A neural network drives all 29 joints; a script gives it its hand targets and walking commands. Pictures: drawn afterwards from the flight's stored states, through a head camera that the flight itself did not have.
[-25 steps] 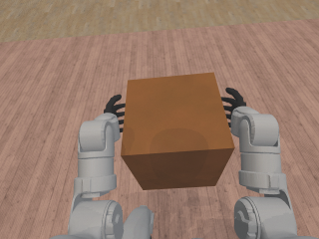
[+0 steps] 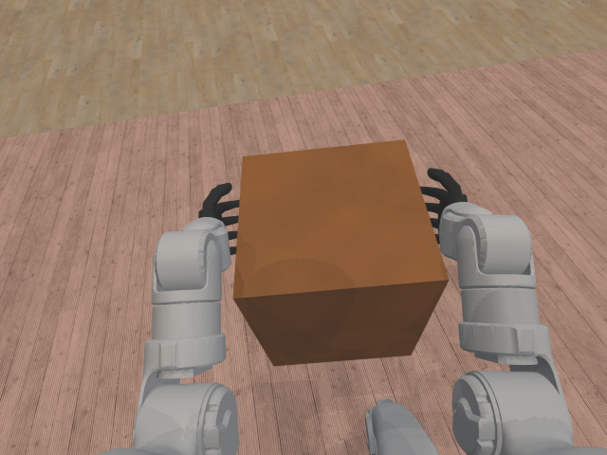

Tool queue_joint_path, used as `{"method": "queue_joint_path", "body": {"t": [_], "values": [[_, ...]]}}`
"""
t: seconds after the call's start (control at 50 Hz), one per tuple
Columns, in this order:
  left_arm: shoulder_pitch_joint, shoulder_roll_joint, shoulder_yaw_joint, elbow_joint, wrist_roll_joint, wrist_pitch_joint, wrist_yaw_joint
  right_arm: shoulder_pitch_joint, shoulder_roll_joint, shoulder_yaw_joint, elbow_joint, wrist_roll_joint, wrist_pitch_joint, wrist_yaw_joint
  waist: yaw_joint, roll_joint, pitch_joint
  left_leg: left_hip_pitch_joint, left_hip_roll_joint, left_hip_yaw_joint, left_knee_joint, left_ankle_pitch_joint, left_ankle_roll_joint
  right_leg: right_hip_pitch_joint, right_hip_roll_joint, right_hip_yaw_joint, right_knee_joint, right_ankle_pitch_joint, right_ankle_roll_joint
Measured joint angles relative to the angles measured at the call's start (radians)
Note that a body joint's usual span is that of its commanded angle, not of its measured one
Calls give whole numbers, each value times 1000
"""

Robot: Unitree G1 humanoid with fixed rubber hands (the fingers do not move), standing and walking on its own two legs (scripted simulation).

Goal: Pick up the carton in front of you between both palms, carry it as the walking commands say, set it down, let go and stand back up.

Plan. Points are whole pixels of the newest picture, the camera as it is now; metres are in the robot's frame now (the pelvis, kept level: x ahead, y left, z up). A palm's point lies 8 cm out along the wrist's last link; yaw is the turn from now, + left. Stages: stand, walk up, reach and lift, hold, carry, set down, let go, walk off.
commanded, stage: carry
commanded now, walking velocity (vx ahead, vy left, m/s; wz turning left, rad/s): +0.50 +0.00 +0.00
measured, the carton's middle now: (333, 263) +0.35 -0.03 +0.02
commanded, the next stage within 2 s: none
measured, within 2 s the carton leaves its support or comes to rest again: neither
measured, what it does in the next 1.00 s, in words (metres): goes down: right foot 0.03 m lower, then left foot 0.04 m lower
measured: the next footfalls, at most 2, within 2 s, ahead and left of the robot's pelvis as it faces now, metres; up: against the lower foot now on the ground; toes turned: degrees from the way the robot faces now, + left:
right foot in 0.26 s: +0.34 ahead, -0.05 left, -0.03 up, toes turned -1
left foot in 0.68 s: +0.68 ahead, +0.09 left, -0.07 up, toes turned +5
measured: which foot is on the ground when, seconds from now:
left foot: down 0.00-0.26, up 0.28-0.66, down 0.68-1.00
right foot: up 0.00-0.24, down 0.26-0.68, up 0.70-1.00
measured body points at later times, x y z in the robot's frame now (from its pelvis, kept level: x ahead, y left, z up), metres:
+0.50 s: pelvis +0.37 -0.01 -0.03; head +0.41 +0.00 +0.41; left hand +0.71 +0.20 +0.04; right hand +0.75 -0.10 +0.04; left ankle +0.43 +0.15 -0.71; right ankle +0.31 -0.04 -0.76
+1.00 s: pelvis +0.73 +0.04 -0.07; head +0.78 +0.04 +0.38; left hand +1.11 +0.17 +0.02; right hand +1.10 -0.13 +0.03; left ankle +0.64 +0.09 -0.80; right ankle +0.85 -0.11 -0.76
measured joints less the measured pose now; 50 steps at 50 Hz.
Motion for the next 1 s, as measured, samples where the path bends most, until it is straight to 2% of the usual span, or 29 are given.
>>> {"method": "queue_joint_path", "body": {"t": [0.08,0.18,0.22,0.24,0.26,0.3,0.34,0.36,0.42,0.48,0.54,0.6,0.66,0.68,0.72,0.74,0.78,0.82,0.9,0.96,1.0], "values": [[20,-2,-7,-57,-3,-15,5,2,7,-3,-36,6,-20,0,3,0,3,89,8,-24,-33,-64,-10,-54,4,-37,-161,162,-8],[28,4,-10,-135,-7,0,10,3,24,-9,-91,10,-24,0,-1,-29,-14,218,-3,-55,-40,-160,-32,18,60,-120,-465,348,-41],[20,5,-13,-120,-9,3,10,11,25,-14,-96,7,-17,0,11,-36,-30,238,-7,-50,55,-191,-51,98,97,-175,-579,411,-57],[11,1,-17,-97,-6,4,10,18,20,-20,-91,6,-12,2,19,-44,-40,223,-11,-42,161,-189,-66,159,106,-198,-640,463,-67],[-6,-4,-24,-65,1,7,11,20,11,-28,-82,3,-5,6,24,-55,-53,185,-14,-31,313,-156,-90,217,103,-202,-663,503,-94],[-39,-8,-32,4,12,-11,12,2,-16,-35,-35,4,-11,17,66,-38,-64,45,-8,-68,657,-265,-131,243,124,-188,-580,230,-163],[-36,9,-44,53,1,-17,11,-2,-14,-33,14,-4,-15,19,111,-20,-58,-105,19,-120,864,-291,-132,242,147,-188,-502,138,-174],[-22,22,-45,59,-11,-8,11,4,-2,-27,28,-16,-11,19,125,-23,-55,-165,38,-135,878,-276,-130,258,147,-184,-492,132,-161],[-2,46,-46,78,-53,2,15,33,31,-23,20,-54,5,19,150,-34,-38,-301,108,-157,724,-216,-135,325,141,-174,-507,92,-144],[-8,49,-49,71,-71,-11,18,56,41,-24,-34,-68,9,19,165,-40,-16,-384,147,-161,517,-99,-139,395,132,-164,-535,42,-136],[-18,46,-50,57,-78,-29,20,69,44,-28,-82,-71,0,17,177,-44,-7,-413,146,-148,331,60,-132,463,126,-143,-549,-17,-121],[-33,38,-52,29,-89,-42,26,71,38,-36,-143,-66,5,15,180,-35,-1,-369,110,-99,118,251,-110,536,118,-125,-528,-98,-104],[-40,52,-43,20,-99,-38,27,50,44,-30,-134,-73,2,15,152,-17,-19,-231,81,-26,-79,413,-89,555,116,-123,-335,-176,-84],[-51,59,-40,28,-101,-34,24,37,45,-30,-124,-77,5,15,144,-12,-32,-192,83,-14,-75,398,-80,527,113,-123,-206,-179,-74],[-78,76,-34,50,-100,-35,18,10,45,-27,-92,-83,-8,14,96,-40,-34,-208,51,-8,51,155,-55,410,97,-68,77,-246,-45],[-82,76,-28,52,-95,-28,18,4,41,-23,-76,-75,-11,13,73,-48,-27,-214,39,-4,95,108,-47,344,94,-41,189,-257,-38],[-72,58,-18,53,-73,-9,14,13,29,-13,-60,-52,2,2,37,-36,-18,-192,35,-6,118,85,-45,229,84,-20,278,-216,-29],[-54,35,-11,40,-48,7,13,27,19,-11,-52,-26,9,-4,15,-23,-14,-155,39,-9,103,64,-48,129,61,-14,245,-177,-26],[-24,7,2,-12,-17,11,12,36,11,-6,-51,7,-11,-8,-4,-12,-4,-67,54,-11,72,-5,-55,-4,17,-14,38,-82,-24],[-5,-1,-2,-57,-12,0,18,33,16,-7,-75,14,-21,-11,-15,-14,1,7,58,-21,57,-61,-67,-51,-1,-22,-116,61,-19],[0,-4,4,-80,-11,-2,18,25,19,-6,-82,15,-26,-11,-17,-21,-5,59,59,-28,52,-106,-77,-46,5,-30,-242,156,-27]]}}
